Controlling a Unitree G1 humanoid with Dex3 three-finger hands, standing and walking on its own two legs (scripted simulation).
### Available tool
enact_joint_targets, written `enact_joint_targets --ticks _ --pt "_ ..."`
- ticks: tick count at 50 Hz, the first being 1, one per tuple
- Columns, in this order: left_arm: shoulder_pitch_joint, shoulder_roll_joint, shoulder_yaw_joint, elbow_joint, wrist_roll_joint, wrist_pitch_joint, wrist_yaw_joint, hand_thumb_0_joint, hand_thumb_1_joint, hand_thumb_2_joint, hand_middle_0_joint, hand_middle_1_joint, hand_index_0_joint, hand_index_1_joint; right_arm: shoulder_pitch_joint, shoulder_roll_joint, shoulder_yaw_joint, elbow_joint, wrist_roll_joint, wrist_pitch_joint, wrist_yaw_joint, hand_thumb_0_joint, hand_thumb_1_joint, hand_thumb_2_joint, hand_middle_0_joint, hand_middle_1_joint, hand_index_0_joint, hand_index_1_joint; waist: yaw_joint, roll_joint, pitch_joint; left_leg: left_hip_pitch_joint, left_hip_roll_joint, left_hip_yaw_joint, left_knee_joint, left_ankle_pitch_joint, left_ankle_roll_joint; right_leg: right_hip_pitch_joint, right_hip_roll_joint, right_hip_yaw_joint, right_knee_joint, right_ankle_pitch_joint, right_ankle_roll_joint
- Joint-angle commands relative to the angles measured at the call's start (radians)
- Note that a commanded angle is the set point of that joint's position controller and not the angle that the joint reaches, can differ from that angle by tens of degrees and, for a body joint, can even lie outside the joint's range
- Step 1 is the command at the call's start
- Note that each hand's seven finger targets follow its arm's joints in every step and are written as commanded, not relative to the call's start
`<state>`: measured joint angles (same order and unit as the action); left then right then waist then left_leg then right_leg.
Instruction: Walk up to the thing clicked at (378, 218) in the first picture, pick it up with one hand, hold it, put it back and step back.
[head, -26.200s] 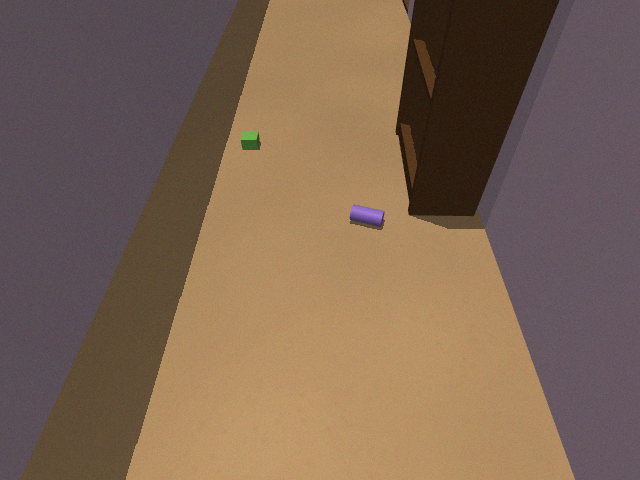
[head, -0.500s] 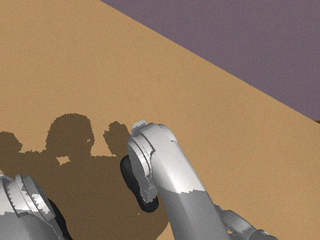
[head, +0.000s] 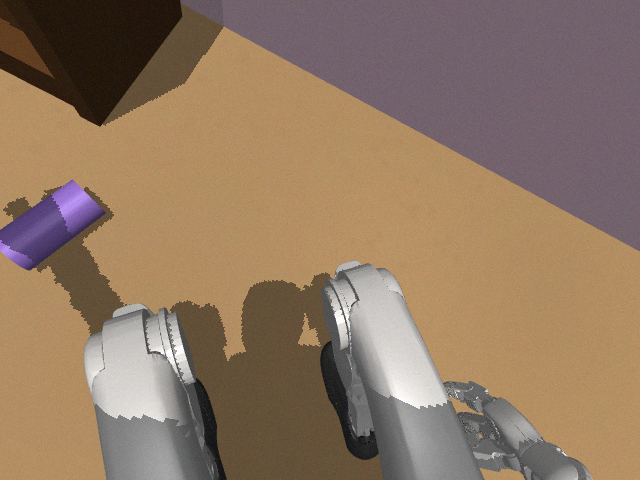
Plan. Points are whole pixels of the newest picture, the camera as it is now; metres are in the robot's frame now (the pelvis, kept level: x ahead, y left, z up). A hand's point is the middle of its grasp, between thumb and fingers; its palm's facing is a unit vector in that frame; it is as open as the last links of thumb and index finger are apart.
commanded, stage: withdraw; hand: left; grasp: from above
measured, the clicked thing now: (51, 224) +0.48 +0.34 -0.31
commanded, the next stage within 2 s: home in 0.40 s
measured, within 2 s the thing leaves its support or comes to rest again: neither
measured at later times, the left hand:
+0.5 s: hand out of the picture +0.48 +0.35 -0.15, palm faces -0.36 -0.07 -0.93, open 13.7 cm
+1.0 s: hand out of the picture +0.35 +0.34 +0.00, palm faces -0.26 -0.56 -0.79, open 8.7 cm
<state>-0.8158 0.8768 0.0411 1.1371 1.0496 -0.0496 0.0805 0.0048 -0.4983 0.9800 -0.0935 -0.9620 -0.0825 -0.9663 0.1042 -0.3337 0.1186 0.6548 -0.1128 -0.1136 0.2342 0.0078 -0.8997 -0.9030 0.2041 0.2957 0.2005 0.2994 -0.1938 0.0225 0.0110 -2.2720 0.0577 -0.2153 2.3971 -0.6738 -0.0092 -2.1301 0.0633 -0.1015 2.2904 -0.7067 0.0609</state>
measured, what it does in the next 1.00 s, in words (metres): rises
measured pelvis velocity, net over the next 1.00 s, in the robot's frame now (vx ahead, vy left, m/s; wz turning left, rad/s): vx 0.01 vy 0.00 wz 0.09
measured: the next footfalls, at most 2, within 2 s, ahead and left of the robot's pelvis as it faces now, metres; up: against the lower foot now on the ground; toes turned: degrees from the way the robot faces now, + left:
none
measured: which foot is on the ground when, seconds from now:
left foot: down 0.00-1.00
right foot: down 0.00-1.00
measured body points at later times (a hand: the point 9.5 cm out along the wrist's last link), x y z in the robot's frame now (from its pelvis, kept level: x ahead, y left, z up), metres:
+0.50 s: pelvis -0.01 +0.00 -0.01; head +0.23 +0.09 +0.35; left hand +0.49 +0.35 -0.10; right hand +0.08 -0.27 -0.11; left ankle +0.08 +0.13 -0.31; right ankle +0.10 -0.13 -0.31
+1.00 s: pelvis +0.01 +0.00 +0.10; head +0.20 +0.06 +0.50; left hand +0.36 +0.36 +0.05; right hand +0.18 -0.26 -0.01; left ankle +0.08 +0.13 -0.31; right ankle +0.10 -0.13 -0.31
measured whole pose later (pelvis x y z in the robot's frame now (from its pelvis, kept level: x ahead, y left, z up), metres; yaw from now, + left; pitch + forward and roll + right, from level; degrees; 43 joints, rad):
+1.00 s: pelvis +0.01 +0.00 +0.10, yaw +5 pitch +34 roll -7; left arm -0.39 0.62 0.12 0.56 0.59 0.03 -0.04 0.01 0.61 0.87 -0.22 -0.37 -0.21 -0.38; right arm 0.13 -0.29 -0.02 0.62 -0.01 0.03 0.07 0.01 -0.90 -0.90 0.21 0.30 0.20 0.30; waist -0.07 0.03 -0.17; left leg -2.01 0.06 -0.12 2.05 -0.65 -0.01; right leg -1.90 0.02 -0.05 1.99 -0.69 0.04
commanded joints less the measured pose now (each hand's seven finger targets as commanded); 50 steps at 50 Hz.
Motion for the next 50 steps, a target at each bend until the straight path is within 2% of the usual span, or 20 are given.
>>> enact_joint_targets --ticks 1,3,5,9,12,14,18,20,25,26,28,30,33,35,38,42,45,47,49,50 --pt "-0.255 0.182 0.012 -0.226 -0.039 -0.117 -0.086 0.0 -0.442 0.949 -0.111 -0.948 -0.114 -0.943 0.204 -0.247 -0.109 -0.024 0.008 0.04 -0.075 0.0 -0.887 -0.897 0.2 0.3 0.2 0.3 -0.062 0.092 -0.525 0.35 -0.022 0.111 -0.239 0.062 0.044 0.3 0.033 -0.069 -0.31 0.118 -0.091" --pt "-0.27 0.254 0.071 -0.244 -0.037 -0.191 -0.079 0.0 -0.445 0.953 -0.099 -0.957 -0.105 -0.949 0.19 -0.248 -0.099 -0.027 0.007 0.051 -0.104 0.0 -0.885 -0.895 0.2 0.3 0.2 0.3 -0.039 0.078 -0.521 0.355 -0.026 0.109 -0.225 0.047 0.043 0.284 0.027 -0.061 -0.32 0.08 -0.096" --pt "-0.314 0.268 0.086 -0.257 -0.008 -0.268 -0.053 0.0 -0.457 0.964 -0.091 -0.961 -0.095 -0.955 0.179 -0.223 -0.083 -0.019 0.005 0.06 -0.119 0.0 -0.884 -0.895 0.201 0.3 0.2 0.3 -0.027 0.119 -0.563 0.393 -0.024 0.113 -0.216 0.064 0.038 0.272 0.022 -0.055 -0.296 0.103 -0.089" --pt "-0.423 0.299 0.116 -0.232 0.088 -0.332 0.089 0.0 -0.461 0.963 -0.089 -0.953 -0.093 -0.947 0.138 -0.206 -0.067 -0.003 -0.007 0.078 -0.132 0.0 -0.881 -0.894 0.201 0.3 0.2 0.3 -0.005 0.309 -0.671 0.541 -0.017 0.102 -0.261 0.08 0.016 0.197 0.012 -0.077 -0.221 0.14 -0.088" --pt "-0.48 0.178 0.035 -0.117 0.145 -0.289 0.202 0.0 -0.458 0.96 -0.075 -0.961 -0.084 -0.95 0.134 -0.221 -0.072 0.018 -0.017 0.096 -0.128 0.0 -0.876 -0.892 0.201 0.3 0.201 0.3 -0.057 0.378 -0.618 0.581 -0.016 0.077 -0.304 0.057 0.004 0.08 0.006 -0.115 -0.188 0.145 -0.096" --pt "-0.52 0.14 -0.003 -0.011 0.169 -0.245 0.252 0.0 -0.467 0.965 -0.079 -0.965 -0.086 -0.956 0.158 -0.225 -0.072 0.028 -0.024 0.097 -0.129 0.0 -0.878 -0.892 0.201 0.3 0.201 0.3 -0.089 0.381 -0.577 0.569 -0.015 0.088 -0.306 0.061 0.003 0.057 0.005 -0.123 -0.198 0.158 -0.098" --pt "-0.638 0.238 0.03 0.076 0.191 -0.15 0.308 0.0 -0.429 0.933 -0.123 -0.929 -0.128 -0.922 0.2 -0.232 -0.07 0.031 -0.031 0.092 -0.136 0.0 -0.88 -0.893 0.201 0.3 0.201 0.3 -0.082 0.378 -0.657 0.542 -0.02 0.117 -0.275 0.095 0.011 0.088 0.001 -0.105 -0.205 0.184 -0.097" --pt "-0.624 0.281 0.053 0.163 0.194 -0.112 0.318 0.0 -0.418 0.923 -0.132 -0.923 -0.138 -0.915 0.212 -0.233 -0.058 0.019 -0.034 0.09 -0.137 0.0 -0.88 -0.892 0.201 0.3 0.2 0.3 -0.09 0.346 -0.655 0.503 -0.021 0.127 -0.253 0.103 0.019 0.124 0.004 -0.095 -0.213 0.185 -0.094" --pt "-0.496 0.384 0.138 0.166 0.169 -0.053 0.272 0.0 -0.369 0.872 -0.175 -0.882 -0.187 -0.868 0.213 -0.223 -0.047 -0.037 -0.026 0.086 -0.135 0.0 -0.881 -0.89 0.2 0.299 0.2 0.299 -0.032 0.332 -0.78 0.503 -0.028 0.148 -0.235 0.188 0.032 0.267 0.002 -0.072 -0.209 0.251 -0.083" --pt "-0.487 0.417 0.16 0.118 0.156 -0.051 0.256 0.0 -0.289 0.926 -0.249 -0.802 -0.223 -0.788 0.209 -0.227 -0.049 -0.041 -0.021 0.089 -0.136 0.0 -0.883 -0.895 0.199 0.299 0.199 0.299 -0.01 0.352 -0.802 0.504 -0.031 0.151 -0.248 0.181 0.032 0.268 0.0 -0.072 -0.204 0.239 -0.085" --pt "-0.437 0.42 0.174 0.052 0.131 -0.047 0.206 0.0 -0.172 0.956 -0.254 -0.685 -0.228 -0.708 0.215 -0.217 -0.054 -0.058 -0.015 0.098 -0.133 0.0 -0.883 -0.895 0.199 0.299 0.199 0.299 -0.001 0.355 -0.849 0.514 -0.03 0.152 -0.26 0.198 0.033 0.326 0.004 -0.062 -0.213 0.253 -0.084" --pt "-0.388 0.416 0.185 -0.013 0.101 -0.046 0.156 0.0 -0.164 0.887 -0.237 -0.626 -0.214 -0.647 0.234 -0.212 -0.068 -0.059 -0.004 0.111 -0.131 0.0 -0.886 -0.895 0.199 0.299 0.199 0.299 0.009 0.356 -0.864 0.531 -0.03 0.154 -0.275 0.224 0.034 0.354 0.004 -0.057 -0.226 0.273 -0.081" --pt "-0.299 0.369 0.211 -0.127 0.025 -0.055 0.086 0.0 0.004 0.806 -0.211 -0.505 -0.195 -0.52 0.275 -0.22 -0.101 -0.051 0.006 0.124 -0.129 0.0 -0.89 -0.896 0.199 0.299 0.199 0.299 0.027 0.31 -0.847 0.539 -0.033 0.163 -0.29 0.246 0.032 0.374 0.0 -0.052 -0.269 0.281 -0.084" --pt "-0.233 0.329 0.215 -0.253 -0.039 -0.06 0.044 0.0 0.136 0.826 -0.21 -0.475 -0.197 -0.488 0.292 -0.215 -0.132 -0.058 0.019 0.132 -0.13 0.0 -0.891 -0.897 0.2 0.3 0.199 0.3 0.056 0.306 -0.917 0.58 -0.033 0.17 -0.322 0.251 0.032 0.419 0.0 -0.037 -0.304 0.281 -0.086" --pt "-0.12 0.212 0.2 -0.507 -0.186 -0.048 -0.016 0.0 0.371 0.804 -0.195 -0.374 -0.188 -0.38 0.29 -0.2 -0.177 -0.07 0.046 0.134 -0.138 0.0 -0.895 -0.899 0.2 0.3 0.2 0.3 0.091 0.323 -0.981 0.685 -0.03 0.174 -0.4 0.255 0.03 0.432 -0.007 -0.022 -0.361 0.284 -0.091" --pt "0.08 0.083 0.184 -0.62 -0.352 0.005 -0.073 0.0 0.691 0.856 -0.197 -0.324 -0.194 -0.327 0.256 -0.167 -0.191 -0.071 0.077 0.133 -0.161 0.0 -0.898 -0.899 0.2 0.3 0.2 0.3 0.09 0.214 -0.832 0.672 -0.022 0.157 -0.489 0.194 0.045 0.437 -0.004 -0.01 -0.451 0.259 -0.082" --pt "0.161 0.024 0.184 -0.727 -0.442 0.043 -0.083 0.0 0.903 0.92 -0.205 -0.314 -0.204 -0.315 0.218 -0.152 -0.203 -0.085 0.094 0.133 -0.176 0.0 -0.899 -0.9 0.2 0.3 0.2 0.3 0.103 0.19 -0.801 0.744 -0.014 0.124 -0.58 0.152 0.044 0.457 -0.013 -0.008 -0.507 0.222 -0.085" --pt "0.236 -0.065 0.135 -0.767 -0.495 0.065 -0.094 0.0 0.9 0.901 -0.2 -0.299 -0.2 -0.3 0.192 -0.144 -0.209 -0.097 0.103 0.124 -0.185 0.0 -0.899 -0.9 0.2 0.3 0.2 0.3 0.096 0.183 -0.751 0.801 -0.004 0.098 -0.656 0.13 0.04 0.475 -0.019 -0.012 -0.538 0.211 -0.083" --pt "0.289 -0.08 0.146 -0.794 -0.545 0.09 -0.091 0.0 0.9 0.9 -0.2 -0.299 -0.2 -0.299 0.163 -0.136 -0.21 -0.112 0.112 0.113 -0.198 0.0 -0.899 -0.9 0.2 0.3 0.2 0.3 0.106 0.163 -0.718 0.842 -0.002 0.096 -0.712 0.094 0.04 0.518 -0.023 -0.005 -0.59 0.186 -0.082" --pt "0.28 -0.073 0.16 -0.873 -0.574 0.097 -0.087 0.0 0.9 0.9 -0.2 -0.299 -0.2 -0.299 0.152 -0.133 -0.209 -0.126 0.116 0.106 -0.204 0.0 -0.899 -0.9 0.2 0.3 0.2 0.3 0.115 0.177 -0.76 0.881 -0.004 0.097 -0.737 0.091 0.039 0.558 -0.025 0.001 -0.612 0.187 -0.082"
